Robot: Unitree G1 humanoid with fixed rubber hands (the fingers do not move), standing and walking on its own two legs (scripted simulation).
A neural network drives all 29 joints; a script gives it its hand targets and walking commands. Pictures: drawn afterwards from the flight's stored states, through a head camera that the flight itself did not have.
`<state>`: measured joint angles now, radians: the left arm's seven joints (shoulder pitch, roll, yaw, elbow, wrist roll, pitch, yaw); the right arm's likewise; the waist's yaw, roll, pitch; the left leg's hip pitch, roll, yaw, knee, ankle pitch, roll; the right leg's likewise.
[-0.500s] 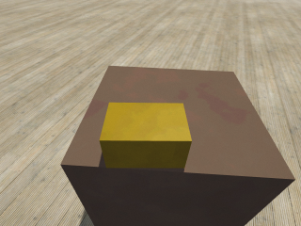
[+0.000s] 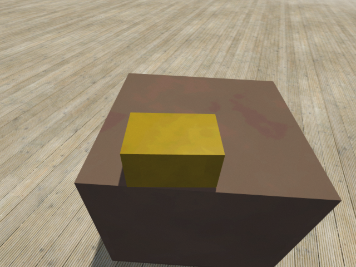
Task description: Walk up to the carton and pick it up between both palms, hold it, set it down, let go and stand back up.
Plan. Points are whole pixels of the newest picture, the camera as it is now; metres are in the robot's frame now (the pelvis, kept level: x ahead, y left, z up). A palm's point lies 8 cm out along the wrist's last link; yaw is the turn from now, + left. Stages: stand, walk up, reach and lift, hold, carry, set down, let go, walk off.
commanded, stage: stand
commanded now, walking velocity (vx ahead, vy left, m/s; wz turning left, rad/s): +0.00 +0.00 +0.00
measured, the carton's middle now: (172, 149) +0.49 +0.01 -0.01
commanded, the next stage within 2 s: none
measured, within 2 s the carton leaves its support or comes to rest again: neither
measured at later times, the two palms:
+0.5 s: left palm out of the picture +0.01 +0.24 -0.13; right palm out of the picture +0.01 -0.25 -0.13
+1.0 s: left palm out of the picture +0.07 +0.24 -0.13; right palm out of the picture +0.07 -0.24 -0.13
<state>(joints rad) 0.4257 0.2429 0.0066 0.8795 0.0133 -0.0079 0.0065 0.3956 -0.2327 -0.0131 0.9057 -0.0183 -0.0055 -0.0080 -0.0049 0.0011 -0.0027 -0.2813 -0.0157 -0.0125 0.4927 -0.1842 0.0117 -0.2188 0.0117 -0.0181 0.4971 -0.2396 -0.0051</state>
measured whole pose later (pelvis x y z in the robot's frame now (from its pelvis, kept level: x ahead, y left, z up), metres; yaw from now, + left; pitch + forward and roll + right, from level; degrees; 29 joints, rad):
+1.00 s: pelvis +0.05 +0.00 +0.00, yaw -1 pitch -2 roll +0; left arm 0.34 0.20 0.00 0.95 0.00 -0.01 0.03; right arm 0.32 -0.19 -0.01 0.96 -0.01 -0.01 -0.03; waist 0.00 0.00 0.02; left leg -0.22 -0.02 -0.02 0.46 -0.21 0.01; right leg -0.16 0.02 0.01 0.46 -0.27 -0.01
